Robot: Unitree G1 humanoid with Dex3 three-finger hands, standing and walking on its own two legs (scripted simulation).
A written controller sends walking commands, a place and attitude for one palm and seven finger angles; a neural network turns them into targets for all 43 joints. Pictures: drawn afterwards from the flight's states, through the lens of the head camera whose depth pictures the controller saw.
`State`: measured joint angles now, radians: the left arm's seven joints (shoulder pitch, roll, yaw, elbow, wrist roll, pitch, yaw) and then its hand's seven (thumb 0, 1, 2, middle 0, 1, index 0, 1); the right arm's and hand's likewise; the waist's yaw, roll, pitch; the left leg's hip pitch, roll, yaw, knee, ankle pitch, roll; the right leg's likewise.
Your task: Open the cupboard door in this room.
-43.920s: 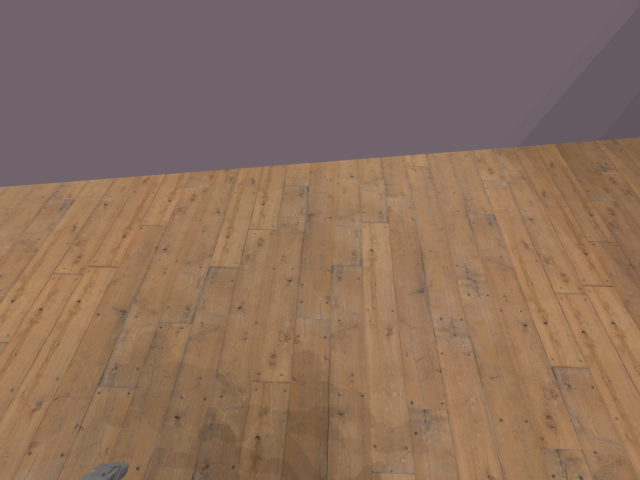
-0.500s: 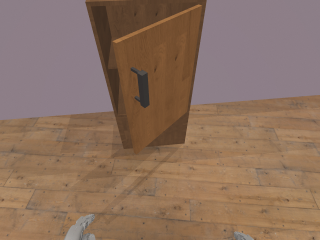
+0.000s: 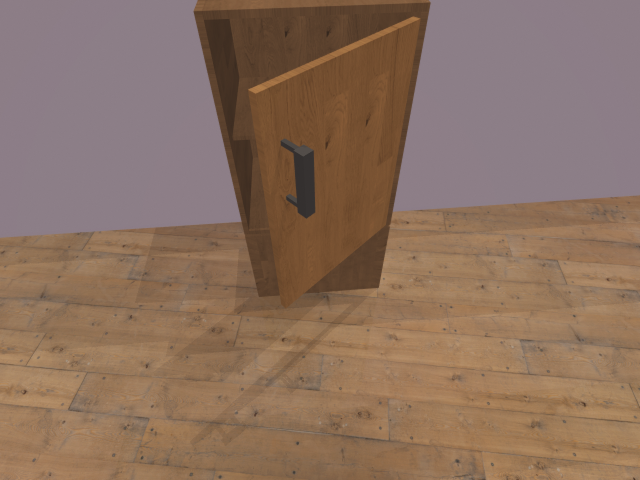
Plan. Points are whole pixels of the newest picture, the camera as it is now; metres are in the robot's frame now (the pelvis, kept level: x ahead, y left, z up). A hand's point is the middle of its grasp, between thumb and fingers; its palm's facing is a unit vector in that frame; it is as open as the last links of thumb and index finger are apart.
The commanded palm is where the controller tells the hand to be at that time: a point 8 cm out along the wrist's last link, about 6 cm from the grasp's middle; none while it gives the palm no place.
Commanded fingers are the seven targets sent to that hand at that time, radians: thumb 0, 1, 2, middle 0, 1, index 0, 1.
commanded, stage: let the arm hang, fingers relaxed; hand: left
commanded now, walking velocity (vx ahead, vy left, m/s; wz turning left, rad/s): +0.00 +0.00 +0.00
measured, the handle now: (297, 178) +0.60 +0.08 +0.03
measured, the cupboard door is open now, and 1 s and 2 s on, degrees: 41 41 41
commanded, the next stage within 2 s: look to check the result in 0.38 s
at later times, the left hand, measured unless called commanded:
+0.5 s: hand out of the picture -0.04 +0.15 -0.18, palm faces +0.05 -0.98 -0.17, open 7.4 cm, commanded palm none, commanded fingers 0.00 0.90 0.90 -0.20 -0.30 -0.20 -0.30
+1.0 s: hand out of the picture -0.03 +0.15 -0.18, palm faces +0.04 -0.98 -0.17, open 7.4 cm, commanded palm none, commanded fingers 0.00 0.90 0.90 -0.20 -0.30 -0.20 -0.30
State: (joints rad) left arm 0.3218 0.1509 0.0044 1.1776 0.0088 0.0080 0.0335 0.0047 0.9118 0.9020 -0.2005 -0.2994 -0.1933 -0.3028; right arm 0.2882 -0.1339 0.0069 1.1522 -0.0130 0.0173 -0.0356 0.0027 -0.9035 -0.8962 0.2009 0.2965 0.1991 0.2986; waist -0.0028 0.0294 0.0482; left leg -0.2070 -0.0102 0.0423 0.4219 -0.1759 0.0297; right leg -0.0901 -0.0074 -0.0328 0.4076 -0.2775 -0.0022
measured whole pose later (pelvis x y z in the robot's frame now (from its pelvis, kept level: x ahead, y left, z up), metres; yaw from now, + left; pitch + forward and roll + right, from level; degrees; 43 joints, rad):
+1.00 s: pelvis -0.01 -0.01 +0.00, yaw +0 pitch -2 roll +0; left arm 0.31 0.11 0.01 1.16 0.01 -0.01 0.04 0.01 0.91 0.90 -0.20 -0.30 -0.19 -0.30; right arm 0.28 -0.12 0.00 1.15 -0.02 0.01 -0.04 0.00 -0.91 -0.90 0.20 0.30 0.20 0.30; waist -0.01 0.01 0.04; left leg -0.23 0.00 0.04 0.42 -0.16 0.02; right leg -0.12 0.00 -0.03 0.42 -0.27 -0.01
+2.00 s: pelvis +0.01 -0.03 +0.00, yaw -27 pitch +2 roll +1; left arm 0.27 0.20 0.09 0.94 0.03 0.03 0.02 0.01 0.90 0.90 -0.21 -0.30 -0.20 -0.30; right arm 0.04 -0.19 -0.06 0.87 0.00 0.04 -0.04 0.00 -0.90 -0.90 0.20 0.30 0.20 0.30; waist 0.06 -0.03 0.09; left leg -0.39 -0.01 -0.04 0.77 -0.41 -0.04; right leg -0.25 0.13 0.23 0.50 -0.26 -0.05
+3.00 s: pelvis +0.09 -0.10 +0.00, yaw -65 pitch +1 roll -2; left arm 0.12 0.20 0.09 0.94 0.04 0.04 -0.06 0.01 0.91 0.90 -0.20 -0.30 -0.19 -0.30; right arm 0.47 -0.12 0.00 1.01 -0.03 -0.06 -0.03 0.00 -0.90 -0.90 0.20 0.30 0.20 0.30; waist -0.03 -0.03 0.07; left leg -0.04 0.10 0.29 0.37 -0.34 -0.01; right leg -0.66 -0.07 -0.06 1.08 -0.19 0.00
